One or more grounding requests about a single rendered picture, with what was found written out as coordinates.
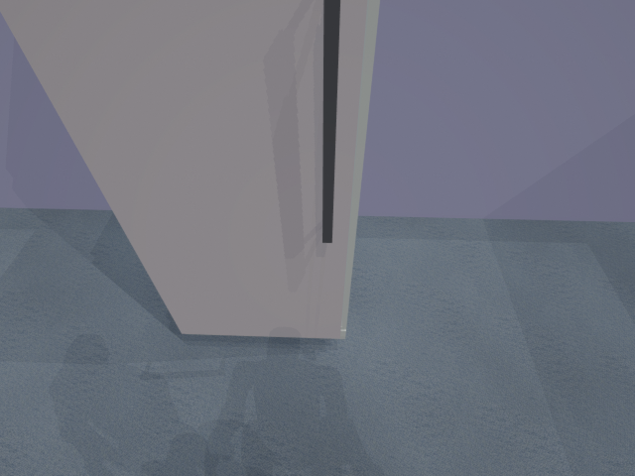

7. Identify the fridge door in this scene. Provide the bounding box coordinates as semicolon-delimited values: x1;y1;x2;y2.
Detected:
0;0;367;339

